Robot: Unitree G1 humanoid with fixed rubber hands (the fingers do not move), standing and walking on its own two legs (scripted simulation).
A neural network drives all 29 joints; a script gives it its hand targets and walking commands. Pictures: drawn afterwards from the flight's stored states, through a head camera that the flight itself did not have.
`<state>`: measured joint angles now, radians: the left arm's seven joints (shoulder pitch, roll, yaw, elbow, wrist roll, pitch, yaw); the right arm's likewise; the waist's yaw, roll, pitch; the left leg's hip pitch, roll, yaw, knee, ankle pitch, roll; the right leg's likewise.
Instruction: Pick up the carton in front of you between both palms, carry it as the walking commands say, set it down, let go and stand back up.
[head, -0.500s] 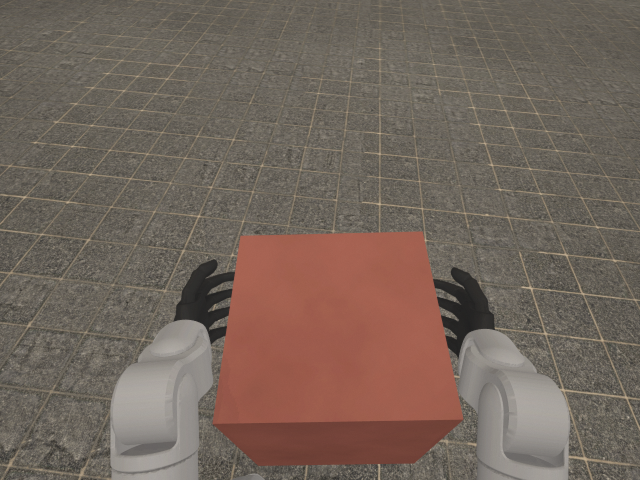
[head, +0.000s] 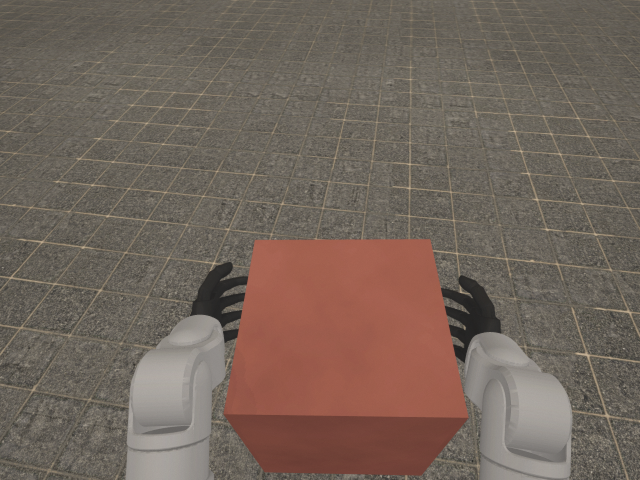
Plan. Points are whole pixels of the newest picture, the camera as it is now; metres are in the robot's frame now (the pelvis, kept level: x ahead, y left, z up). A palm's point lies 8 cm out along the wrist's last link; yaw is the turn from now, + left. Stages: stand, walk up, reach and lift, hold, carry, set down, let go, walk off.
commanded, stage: carry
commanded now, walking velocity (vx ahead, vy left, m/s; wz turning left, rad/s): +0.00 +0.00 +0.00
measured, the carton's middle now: (342, 363) +0.26 -0.01 +0.01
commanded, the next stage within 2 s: hold in 1.70 s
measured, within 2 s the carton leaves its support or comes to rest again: neither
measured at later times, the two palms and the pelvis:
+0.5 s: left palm (185, 320) +0.26 +0.17 +0.10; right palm (452, 320) +0.27 -0.13 +0.10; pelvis +0.02 +0.01 +0.00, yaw +2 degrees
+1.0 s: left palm (180, 364) +0.22 +0.17 +0.07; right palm (452, 363) +0.23 -0.13 +0.07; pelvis -0.03 +0.01 +0.00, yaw +2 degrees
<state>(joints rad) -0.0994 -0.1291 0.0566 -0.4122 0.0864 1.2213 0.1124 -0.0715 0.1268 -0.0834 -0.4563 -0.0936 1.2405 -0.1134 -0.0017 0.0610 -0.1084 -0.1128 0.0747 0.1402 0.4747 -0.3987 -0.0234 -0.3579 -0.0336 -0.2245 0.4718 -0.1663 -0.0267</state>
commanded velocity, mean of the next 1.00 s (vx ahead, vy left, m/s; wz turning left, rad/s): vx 0.00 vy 0.00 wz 0.00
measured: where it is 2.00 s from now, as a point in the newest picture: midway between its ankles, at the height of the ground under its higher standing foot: outside the picture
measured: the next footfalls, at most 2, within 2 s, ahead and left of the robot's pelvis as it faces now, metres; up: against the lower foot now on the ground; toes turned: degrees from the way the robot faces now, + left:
none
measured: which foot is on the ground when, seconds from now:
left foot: down 0.00-1.00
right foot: down 0.00-1.00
